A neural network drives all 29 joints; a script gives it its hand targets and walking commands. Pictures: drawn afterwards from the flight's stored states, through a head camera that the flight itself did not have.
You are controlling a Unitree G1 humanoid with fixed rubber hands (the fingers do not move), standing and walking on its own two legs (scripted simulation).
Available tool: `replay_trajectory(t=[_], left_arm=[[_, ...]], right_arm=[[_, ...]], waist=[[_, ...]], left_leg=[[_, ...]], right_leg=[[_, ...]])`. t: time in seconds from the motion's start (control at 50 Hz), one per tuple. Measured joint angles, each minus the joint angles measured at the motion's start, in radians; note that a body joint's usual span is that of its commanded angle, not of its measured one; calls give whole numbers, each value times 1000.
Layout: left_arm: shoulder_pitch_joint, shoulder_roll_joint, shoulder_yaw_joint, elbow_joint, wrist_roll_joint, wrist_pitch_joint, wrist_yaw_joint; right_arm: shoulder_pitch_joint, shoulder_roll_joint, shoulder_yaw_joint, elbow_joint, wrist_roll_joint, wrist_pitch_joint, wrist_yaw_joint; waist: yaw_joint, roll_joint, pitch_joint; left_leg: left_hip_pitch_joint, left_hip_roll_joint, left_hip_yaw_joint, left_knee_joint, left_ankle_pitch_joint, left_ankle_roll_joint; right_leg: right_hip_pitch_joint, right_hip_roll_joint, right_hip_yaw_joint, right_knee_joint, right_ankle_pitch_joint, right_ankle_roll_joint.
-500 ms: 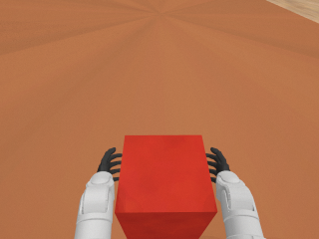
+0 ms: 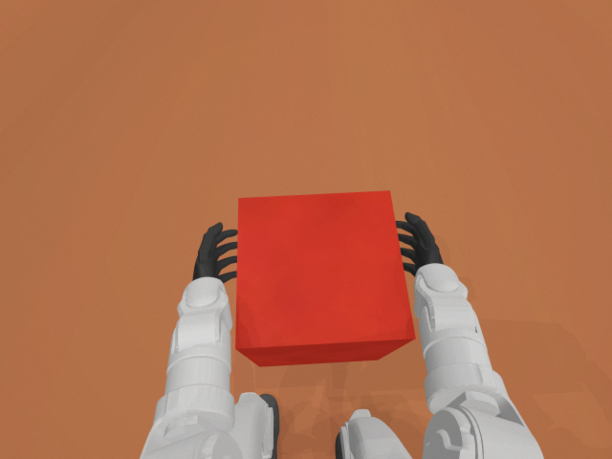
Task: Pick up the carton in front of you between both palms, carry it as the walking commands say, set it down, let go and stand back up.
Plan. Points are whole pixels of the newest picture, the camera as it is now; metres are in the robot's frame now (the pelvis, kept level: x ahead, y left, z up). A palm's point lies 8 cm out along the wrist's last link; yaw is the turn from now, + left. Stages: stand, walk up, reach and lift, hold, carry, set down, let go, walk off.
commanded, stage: set down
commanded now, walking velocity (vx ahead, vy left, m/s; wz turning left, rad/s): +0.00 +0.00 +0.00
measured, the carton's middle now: (316, 289) +0.37 -0.01 -0.13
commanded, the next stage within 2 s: none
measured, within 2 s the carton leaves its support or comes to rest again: neither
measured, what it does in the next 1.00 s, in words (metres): lowers itself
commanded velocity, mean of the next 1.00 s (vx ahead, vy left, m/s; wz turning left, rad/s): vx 0.00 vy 0.00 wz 0.00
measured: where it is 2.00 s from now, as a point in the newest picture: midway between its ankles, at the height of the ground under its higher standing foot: outside the picture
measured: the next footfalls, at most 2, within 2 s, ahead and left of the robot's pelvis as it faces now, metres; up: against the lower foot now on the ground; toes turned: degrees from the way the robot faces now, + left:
none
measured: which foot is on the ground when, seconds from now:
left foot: down 0.00-1.00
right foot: down 0.00-1.00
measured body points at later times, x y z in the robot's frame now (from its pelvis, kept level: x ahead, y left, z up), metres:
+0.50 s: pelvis -0.02 -0.03 -0.13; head +0.21 -0.01 +0.26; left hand +0.41 +0.15 -0.21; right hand +0.45 -0.15 -0.20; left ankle +0.11 +0.10 -0.69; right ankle +0.01 -0.13 -0.69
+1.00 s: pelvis -0.04 -0.01 -0.25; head +0.27 +0.00 +0.08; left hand +0.44 +0.17 -0.37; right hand +0.49 -0.13 -0.36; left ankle +0.10 +0.10 -0.69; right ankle +0.01 -0.13 -0.69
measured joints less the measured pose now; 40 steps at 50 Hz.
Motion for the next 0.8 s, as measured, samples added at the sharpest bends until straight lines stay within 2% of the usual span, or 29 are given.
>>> replay_trajectory(t=[0.08,0.14,0.22,0.28,0.38,0.5,0.6,0.68,0.8], left_arm=[[-10,20,-27,-19,-60,-88,16],[-5,62,-75,-35,-126,-131,28],[-39,111,-104,-19,-181,-141,36],[-82,134,-88,4,-203,-120,33],[-162,127,-28,43,-153,-79,19],[-201,109,0,21,-130,-42,20],[-241,103,16,21,-119,-41,31],[-267,117,18,11,-153,-40,49],[-323,150,11,-13,-197,-24,55]], right_arm=[[-21,-37,77,3,101,-80,-32],[-24,-48,149,-23,192,-111,-74],[-69,-65,191,-6,256,-119,-111],[-126,-58,165,22,241,-98,-116],[-195,-60,106,57,213,-57,-111],[-231,-73,77,68,200,-45,-91],[-288,-114,105,91,218,-33,-87],[-362,-147,154,120,241,-19,-98],[-445,-170,184,113,261,2,-109]], waist=[[20,-7,-29],[31,-15,-87],[41,-9,-155],[33,-1,-185],[37,-1,-237],[38,-19,-276],[58,-18,-274],[77,-29,-268],[75,-24,-239]], left_leg=[[-231,15,-6,103,-10,-9],[-398,20,-28,187,-28,-24],[-555,28,-47,291,-53,-38],[-632,27,-61,354,-69,-44],[-759,31,-80,452,-97,-55],[-904,34,-78,536,-113,-55],[-1025,37,-84,618,-129,-57],[-1118,15,-103,703,-137,-73],[-1229,13,-104,806,-173,-68]], right_leg=[[-236,16,-5,118,-21,-4],[-405,32,-10,205,-40,-12],[-554,43,-27,307,-71,-22],[-625,46,-42,370,-94,-28],[-743,54,-59,463,-125,-36],[-891,60,-57,554,-146,-36],[-1011,71,-56,634,-160,-31],[-1112,93,-37,721,-177,-20],[-1217,99,-37,819,-201,-8]])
